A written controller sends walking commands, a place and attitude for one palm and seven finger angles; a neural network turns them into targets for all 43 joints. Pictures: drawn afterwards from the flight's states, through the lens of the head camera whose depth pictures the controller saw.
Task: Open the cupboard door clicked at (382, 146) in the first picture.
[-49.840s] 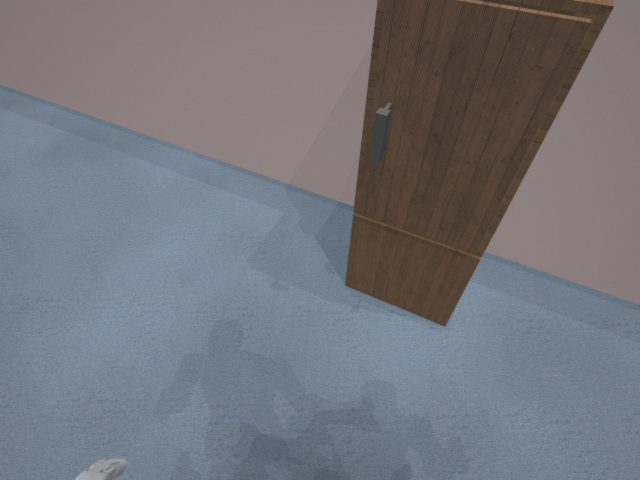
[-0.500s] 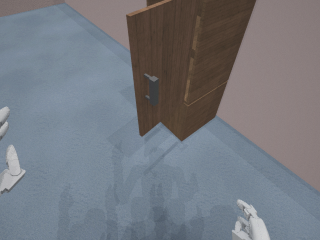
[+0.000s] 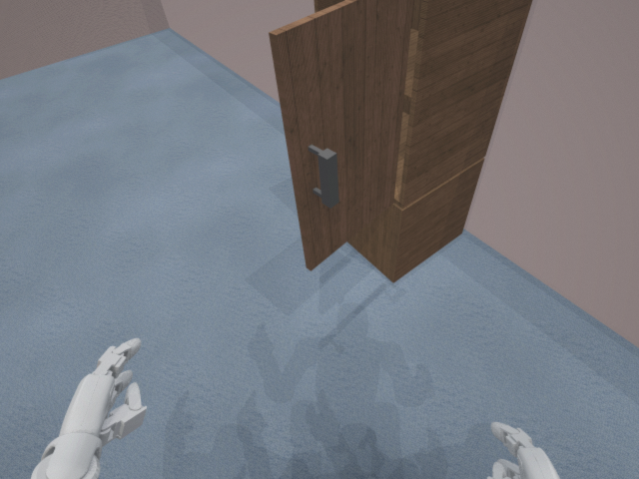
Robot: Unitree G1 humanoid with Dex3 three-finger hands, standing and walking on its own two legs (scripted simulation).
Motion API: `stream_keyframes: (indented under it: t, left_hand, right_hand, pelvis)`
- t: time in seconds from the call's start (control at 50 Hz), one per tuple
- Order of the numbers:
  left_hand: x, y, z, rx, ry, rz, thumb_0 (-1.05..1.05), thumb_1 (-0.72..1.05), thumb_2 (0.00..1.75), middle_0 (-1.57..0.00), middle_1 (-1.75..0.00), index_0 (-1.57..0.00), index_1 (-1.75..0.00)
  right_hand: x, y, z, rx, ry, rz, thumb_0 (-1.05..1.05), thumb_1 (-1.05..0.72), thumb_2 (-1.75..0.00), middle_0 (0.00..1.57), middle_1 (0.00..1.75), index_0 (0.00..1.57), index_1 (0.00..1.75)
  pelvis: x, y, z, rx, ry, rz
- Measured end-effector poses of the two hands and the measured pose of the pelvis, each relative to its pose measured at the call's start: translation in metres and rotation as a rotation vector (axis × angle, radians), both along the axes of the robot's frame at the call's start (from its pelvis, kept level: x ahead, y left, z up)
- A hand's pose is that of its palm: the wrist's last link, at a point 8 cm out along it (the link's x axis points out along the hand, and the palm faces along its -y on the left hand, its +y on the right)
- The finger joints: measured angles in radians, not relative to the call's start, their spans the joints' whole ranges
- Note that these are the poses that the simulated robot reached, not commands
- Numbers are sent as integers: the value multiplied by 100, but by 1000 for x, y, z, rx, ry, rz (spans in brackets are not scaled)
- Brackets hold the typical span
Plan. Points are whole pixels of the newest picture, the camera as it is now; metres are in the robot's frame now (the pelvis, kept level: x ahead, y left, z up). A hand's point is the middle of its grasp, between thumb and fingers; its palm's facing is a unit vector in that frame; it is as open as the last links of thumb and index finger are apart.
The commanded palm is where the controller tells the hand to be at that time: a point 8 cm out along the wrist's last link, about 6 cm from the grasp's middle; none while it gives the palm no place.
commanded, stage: let the arm hang, fingers relaxed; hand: left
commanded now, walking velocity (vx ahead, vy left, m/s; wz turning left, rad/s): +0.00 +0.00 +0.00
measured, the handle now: (321, 175) +0.68 +0.04 -0.03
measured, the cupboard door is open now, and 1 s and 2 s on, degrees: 98 98 98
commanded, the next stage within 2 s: look to check the result in 0.96 s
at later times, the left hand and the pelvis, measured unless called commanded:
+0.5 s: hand out of the picture -0.01 +0.21 -0.16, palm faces +0.01 -0.95 -0.30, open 7.3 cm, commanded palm none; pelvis +0.00 -0.02 +0.01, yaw +1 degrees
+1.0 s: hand out of the picture +0.10 +0.20 -0.14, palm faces +0.00 -0.95 -0.30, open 7.4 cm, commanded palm none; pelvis +0.02 -0.02 +0.02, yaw +1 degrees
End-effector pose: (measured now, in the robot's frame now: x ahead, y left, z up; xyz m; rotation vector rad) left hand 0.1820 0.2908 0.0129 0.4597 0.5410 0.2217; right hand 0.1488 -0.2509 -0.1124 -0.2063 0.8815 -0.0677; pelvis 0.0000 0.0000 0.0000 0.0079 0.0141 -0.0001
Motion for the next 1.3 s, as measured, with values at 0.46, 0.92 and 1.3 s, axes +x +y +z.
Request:
stream_keyframes:
  t: [0.46, 0.92, 1.3]
  left_hand:
    - [-198, -41, -136, -235, 859, 284, 1, 92, 90, -20, -30, -20, -30]
    - [-93, -42, -119, -215, 624, 176, 1, 91, 90, -20, -30, -20, -30]
    - [-101, -32, -117, -179, 704, 220, 1, 90, 90, -20, -30, -20, -30]
  right_hand:
    - [-178, -17, -22, -36, 609, -139, 1, -91, -90, 20, 30, 20, 30]
    - [-82, -27, -16, -43, 377, -96, 1, -91, -90, 20, 30, 20, 30]
    - [-67, -52, -10, -90, 419, -95, 1, -91, -90, 20, 30, 20, 30]
  pelvis:
    - [-2, -20, 9, -13, -43, 14]
    - [12, -18, 14, -1, -51, 9]
    - [30, -27, 17, -3, -41, 9]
